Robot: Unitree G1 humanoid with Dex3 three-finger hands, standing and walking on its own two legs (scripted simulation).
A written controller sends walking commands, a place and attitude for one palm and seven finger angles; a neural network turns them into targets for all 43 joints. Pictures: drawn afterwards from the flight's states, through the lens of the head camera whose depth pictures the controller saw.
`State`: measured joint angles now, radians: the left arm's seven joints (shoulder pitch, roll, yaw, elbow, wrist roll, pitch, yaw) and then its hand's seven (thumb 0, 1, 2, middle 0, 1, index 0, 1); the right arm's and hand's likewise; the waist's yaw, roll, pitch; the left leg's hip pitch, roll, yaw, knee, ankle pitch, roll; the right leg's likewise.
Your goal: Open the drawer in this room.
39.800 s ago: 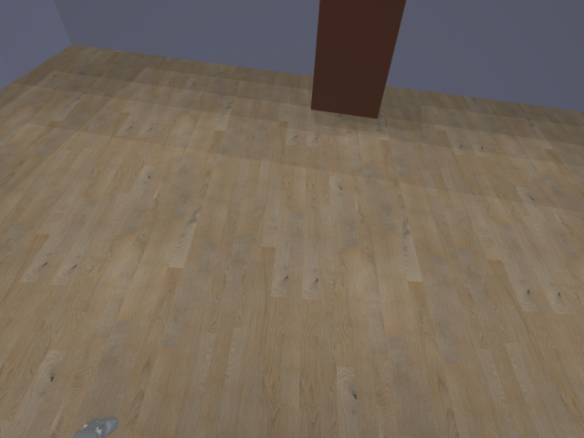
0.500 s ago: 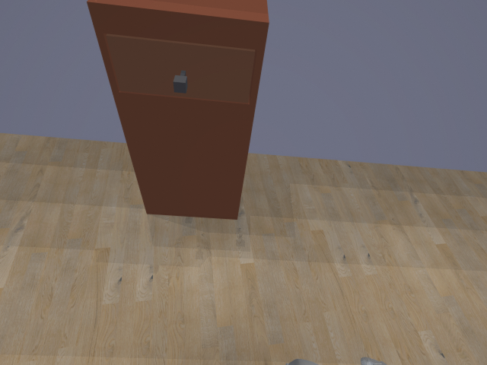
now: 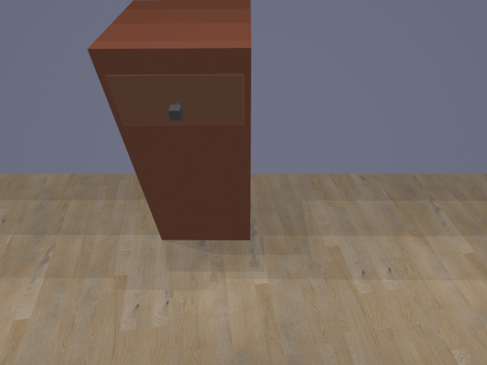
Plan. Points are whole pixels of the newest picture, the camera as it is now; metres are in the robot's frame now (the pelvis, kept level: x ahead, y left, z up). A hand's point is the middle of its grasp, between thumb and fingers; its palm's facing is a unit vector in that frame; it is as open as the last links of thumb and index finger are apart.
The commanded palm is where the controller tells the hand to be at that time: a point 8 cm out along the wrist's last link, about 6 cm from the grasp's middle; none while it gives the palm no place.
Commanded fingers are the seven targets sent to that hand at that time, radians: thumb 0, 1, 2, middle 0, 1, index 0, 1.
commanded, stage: take the last steps up to it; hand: left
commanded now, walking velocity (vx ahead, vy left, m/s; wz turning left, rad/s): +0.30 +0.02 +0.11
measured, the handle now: (176, 109) +0.80 +0.21 +0.00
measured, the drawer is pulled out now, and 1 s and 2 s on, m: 0.00 0.00 0.00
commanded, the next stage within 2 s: come to a stop and stand still in 0.70 s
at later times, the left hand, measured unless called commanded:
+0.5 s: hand out of the picture +0.00 +0.16 -0.17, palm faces +0.22 -0.97 -0.12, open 7.3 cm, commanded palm none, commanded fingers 0.00 0.90 0.90 -0.20 -0.30 -0.20 -0.30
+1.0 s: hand (151, 245) +0.43 +0.25 -0.17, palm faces +0.02 -0.98 -0.21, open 7.3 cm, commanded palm none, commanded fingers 0.00 0.90 0.90 -0.20 -0.30 -0.20 -0.30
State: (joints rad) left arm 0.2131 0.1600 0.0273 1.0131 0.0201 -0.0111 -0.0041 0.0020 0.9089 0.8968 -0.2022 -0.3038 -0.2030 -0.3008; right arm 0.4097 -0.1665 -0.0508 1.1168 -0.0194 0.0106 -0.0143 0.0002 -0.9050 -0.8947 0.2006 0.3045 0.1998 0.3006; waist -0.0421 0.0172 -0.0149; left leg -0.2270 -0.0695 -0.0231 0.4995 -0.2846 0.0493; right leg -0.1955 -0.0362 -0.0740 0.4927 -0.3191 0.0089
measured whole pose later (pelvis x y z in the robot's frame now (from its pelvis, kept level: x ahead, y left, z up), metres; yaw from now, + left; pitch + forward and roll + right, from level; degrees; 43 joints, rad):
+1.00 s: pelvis +0.32 +0.06 -0.01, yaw +2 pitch -1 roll +1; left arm 0.11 0.18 0.03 0.96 0.02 -0.01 0.01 0.00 0.91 0.90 -0.20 -0.30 -0.20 -0.30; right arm 0.36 -0.12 -0.04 1.11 -0.02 -0.02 -0.03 -0.01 -0.91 -0.89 0.20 0.30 0.20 0.30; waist -0.04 -0.03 0.07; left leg -0.05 -0.01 0.15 0.48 -0.40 0.03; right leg -0.39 -0.06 -0.10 0.58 -0.09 0.00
